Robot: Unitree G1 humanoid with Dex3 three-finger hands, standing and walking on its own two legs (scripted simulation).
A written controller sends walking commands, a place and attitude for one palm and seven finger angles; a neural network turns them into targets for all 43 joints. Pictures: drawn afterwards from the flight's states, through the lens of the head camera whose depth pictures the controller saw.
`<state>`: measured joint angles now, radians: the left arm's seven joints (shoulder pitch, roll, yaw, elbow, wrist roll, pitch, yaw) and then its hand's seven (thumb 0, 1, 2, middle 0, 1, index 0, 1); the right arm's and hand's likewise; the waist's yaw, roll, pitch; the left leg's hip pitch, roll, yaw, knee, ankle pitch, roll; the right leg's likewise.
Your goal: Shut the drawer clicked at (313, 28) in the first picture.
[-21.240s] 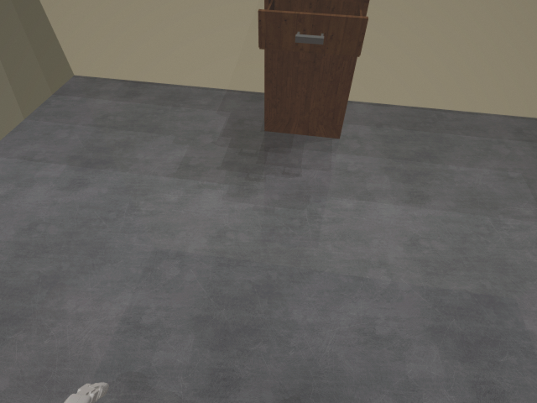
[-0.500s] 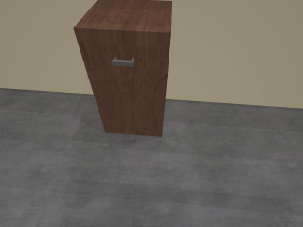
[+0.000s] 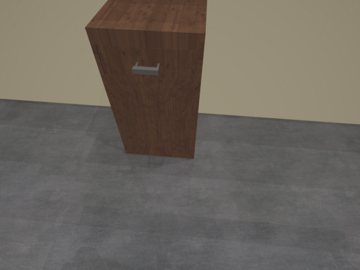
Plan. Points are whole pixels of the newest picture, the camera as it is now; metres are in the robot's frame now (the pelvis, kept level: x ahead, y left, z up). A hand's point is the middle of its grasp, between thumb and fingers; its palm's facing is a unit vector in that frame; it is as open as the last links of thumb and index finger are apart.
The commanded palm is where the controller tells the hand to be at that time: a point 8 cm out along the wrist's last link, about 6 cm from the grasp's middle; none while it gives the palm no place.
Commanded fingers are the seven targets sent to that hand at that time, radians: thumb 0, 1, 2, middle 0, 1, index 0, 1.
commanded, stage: look to check the result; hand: left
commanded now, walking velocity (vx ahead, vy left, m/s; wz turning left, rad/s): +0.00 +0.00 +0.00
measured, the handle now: (146, 67) +0.87 +0.19 -0.06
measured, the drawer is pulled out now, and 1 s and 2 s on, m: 0.00 0.00 0.00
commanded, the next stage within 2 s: stand and wait in 0.18 s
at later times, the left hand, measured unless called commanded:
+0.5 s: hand out of the picture +0.05 +0.20 -0.17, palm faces +0.00 -0.97 -0.26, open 7.4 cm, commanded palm none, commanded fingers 0.00 0.90 0.90 -0.20 -0.30 -0.20 -0.30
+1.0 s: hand out of the picture +0.05 +0.21 -0.17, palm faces -0.01 -0.96 -0.28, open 7.4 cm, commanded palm none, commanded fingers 0.00 0.90 0.90 -0.20 -0.30 -0.20 -0.30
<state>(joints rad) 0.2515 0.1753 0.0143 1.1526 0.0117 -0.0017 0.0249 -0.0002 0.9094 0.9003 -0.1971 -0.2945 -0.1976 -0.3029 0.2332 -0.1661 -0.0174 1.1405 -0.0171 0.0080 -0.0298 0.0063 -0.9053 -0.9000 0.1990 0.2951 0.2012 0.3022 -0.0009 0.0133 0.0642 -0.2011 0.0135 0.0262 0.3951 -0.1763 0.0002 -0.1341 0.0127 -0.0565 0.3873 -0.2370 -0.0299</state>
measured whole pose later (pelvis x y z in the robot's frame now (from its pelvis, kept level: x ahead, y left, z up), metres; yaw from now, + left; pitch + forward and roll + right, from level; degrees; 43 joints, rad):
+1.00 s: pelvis +0.02 -0.01 +0.00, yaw -1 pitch -1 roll +0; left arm 0.19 0.24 0.02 1.14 0.01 -0.01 0.02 0.00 0.91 0.90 -0.20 -0.29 -0.20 -0.30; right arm 0.18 -0.23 -0.02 1.14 -0.02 0.00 -0.02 0.01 -0.90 -0.90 0.20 0.30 0.20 0.30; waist -0.01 0.01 0.05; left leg -0.15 0.02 0.04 0.34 -0.18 -0.01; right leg -0.08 0.02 -0.04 0.33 -0.23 -0.04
